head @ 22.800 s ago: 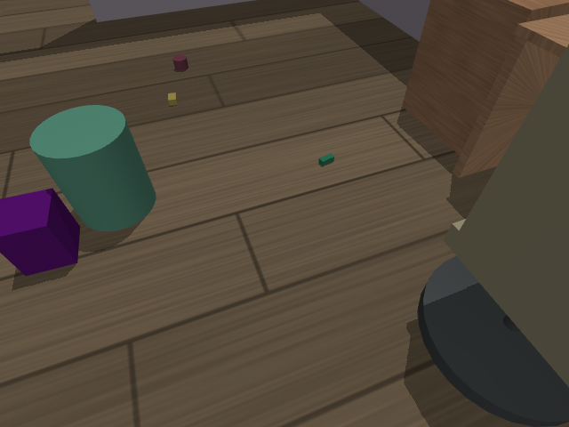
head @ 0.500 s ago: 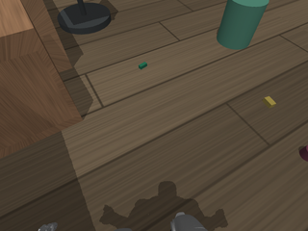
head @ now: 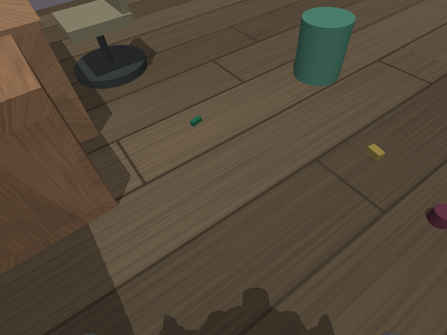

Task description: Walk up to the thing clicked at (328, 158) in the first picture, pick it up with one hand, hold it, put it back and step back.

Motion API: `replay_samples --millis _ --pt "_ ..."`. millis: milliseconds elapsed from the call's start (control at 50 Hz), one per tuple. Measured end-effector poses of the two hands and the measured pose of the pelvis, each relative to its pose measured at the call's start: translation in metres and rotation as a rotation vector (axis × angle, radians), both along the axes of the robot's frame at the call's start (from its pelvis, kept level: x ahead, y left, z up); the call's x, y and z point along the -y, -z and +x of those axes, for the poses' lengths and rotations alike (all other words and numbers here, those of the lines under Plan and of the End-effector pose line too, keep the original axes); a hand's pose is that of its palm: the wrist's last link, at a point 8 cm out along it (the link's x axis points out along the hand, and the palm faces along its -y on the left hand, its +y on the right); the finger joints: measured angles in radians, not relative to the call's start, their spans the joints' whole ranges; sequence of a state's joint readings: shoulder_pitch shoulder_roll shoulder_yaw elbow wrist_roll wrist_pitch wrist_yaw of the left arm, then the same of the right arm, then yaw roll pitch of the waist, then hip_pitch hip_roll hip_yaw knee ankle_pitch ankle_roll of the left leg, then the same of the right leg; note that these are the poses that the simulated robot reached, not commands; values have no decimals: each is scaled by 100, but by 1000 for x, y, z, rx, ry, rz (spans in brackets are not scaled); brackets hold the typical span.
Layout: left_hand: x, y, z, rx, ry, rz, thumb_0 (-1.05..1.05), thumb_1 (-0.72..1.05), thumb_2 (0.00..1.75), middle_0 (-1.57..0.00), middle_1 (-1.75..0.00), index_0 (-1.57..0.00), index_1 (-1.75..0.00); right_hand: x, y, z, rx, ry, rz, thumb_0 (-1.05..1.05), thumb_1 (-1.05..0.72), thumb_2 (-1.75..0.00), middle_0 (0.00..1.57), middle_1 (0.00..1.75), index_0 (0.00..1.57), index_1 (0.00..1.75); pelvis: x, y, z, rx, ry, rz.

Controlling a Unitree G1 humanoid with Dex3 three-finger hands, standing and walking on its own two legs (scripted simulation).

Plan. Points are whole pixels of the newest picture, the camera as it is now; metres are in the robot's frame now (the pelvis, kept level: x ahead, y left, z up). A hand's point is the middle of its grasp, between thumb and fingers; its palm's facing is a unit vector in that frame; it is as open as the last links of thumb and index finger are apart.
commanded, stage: walk up
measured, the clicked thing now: (195, 121) +1.53 +0.25 -0.75
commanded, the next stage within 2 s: stand in 0.16 s
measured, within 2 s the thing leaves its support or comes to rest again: neither
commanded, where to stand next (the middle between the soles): +0.07 +0.02 m, yaw +0 degrees
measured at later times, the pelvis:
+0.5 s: pelvis +0.01 +0.01 +0.02, yaw +1 degrees
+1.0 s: pelvis +0.01 +0.01 +0.02, yaw +3 degrees
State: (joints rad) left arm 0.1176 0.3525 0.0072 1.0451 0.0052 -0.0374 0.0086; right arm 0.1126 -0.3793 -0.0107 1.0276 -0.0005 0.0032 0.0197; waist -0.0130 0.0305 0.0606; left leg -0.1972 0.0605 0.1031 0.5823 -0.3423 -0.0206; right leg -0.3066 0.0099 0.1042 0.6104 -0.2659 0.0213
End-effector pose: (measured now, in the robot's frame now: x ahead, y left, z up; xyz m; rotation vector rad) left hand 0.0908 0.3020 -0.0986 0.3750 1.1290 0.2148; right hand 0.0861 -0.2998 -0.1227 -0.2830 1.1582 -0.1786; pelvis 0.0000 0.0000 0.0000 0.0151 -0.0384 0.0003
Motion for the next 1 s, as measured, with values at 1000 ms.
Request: replay_samples --millis 1000 --pt "-4 2 -22 -95 -90 -60 1 90 89 -20 -30 -20 -30 -17 -22 22 -45 -35 -20 1 -91 -90 20 30 20 30 -8 -19 12 -9 -47 -15"
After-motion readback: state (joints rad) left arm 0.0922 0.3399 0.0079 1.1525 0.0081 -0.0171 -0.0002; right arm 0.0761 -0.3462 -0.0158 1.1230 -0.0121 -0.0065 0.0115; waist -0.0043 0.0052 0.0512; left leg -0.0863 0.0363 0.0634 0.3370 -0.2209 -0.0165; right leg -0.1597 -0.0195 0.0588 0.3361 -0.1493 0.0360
